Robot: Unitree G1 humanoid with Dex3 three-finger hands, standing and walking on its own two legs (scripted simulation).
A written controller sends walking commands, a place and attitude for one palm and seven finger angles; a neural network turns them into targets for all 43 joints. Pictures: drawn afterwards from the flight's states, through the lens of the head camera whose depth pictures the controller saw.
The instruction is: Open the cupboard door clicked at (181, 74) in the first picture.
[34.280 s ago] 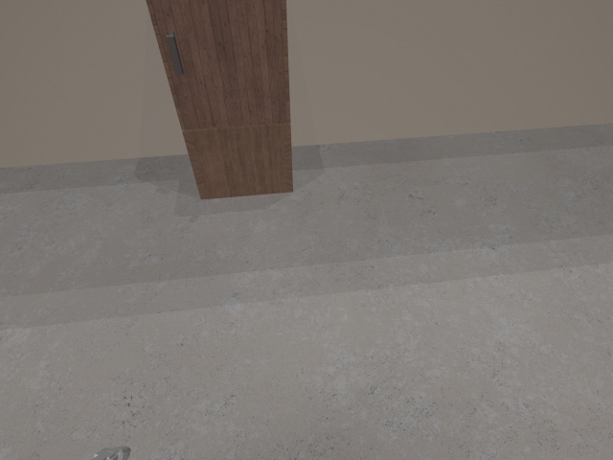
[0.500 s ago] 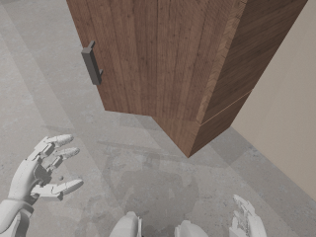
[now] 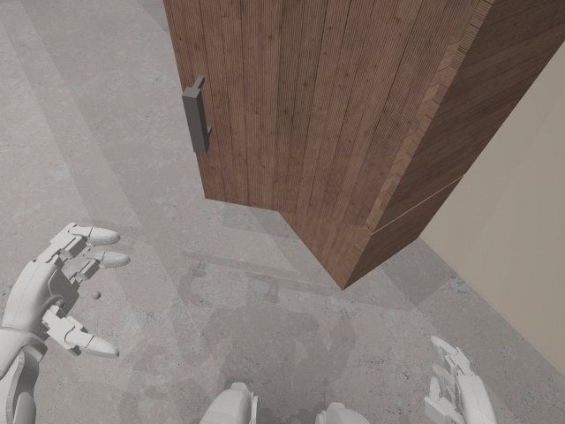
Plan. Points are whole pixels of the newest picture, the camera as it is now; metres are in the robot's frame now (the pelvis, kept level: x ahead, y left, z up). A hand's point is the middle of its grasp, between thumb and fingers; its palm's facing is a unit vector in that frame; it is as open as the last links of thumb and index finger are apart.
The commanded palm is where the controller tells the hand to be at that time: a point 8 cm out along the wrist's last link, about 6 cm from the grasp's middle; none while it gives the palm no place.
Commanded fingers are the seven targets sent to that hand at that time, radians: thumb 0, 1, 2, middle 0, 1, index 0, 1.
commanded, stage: raise the hand with hooked fingers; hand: left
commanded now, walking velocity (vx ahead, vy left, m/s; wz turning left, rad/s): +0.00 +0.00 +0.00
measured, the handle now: (200, 115) +0.62 +0.19 +0.04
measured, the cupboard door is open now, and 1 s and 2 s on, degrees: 45 45 45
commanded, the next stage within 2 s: move the hooked fingers beside the handle in 0.76 s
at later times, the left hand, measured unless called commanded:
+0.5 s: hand (95, 275) +0.29 +0.26 +0.05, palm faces -0.11 -0.99 -0.03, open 14.0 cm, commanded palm +0.27 +0.31 +0.05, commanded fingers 0.00 -0.50 0.30 -0.30 -1.20 -0.30 -1.20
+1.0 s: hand (106, 267) +0.30 +0.26 +0.05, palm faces -0.09 -0.99 -0.04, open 14.0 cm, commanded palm +0.30 +0.31 +0.05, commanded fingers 0.00 -0.50 0.30 -0.30 -1.20 -0.30 -1.20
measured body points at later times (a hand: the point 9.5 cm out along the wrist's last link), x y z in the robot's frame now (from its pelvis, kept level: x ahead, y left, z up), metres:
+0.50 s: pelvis +0.00 +0.00 +0.00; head +0.08 +0.02 +0.45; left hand +0.29 +0.32 +0.05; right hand +0.15 -0.27 -0.07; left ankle +0.04 +0.06 -0.66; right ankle +0.00 -0.11 -0.66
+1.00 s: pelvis +0.00 -0.02 -0.01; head +0.08 +0.00 +0.44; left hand +0.30 +0.31 +0.05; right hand +0.16 -0.27 -0.08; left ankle +0.04 +0.06 -0.66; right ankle +0.00 -0.11 -0.66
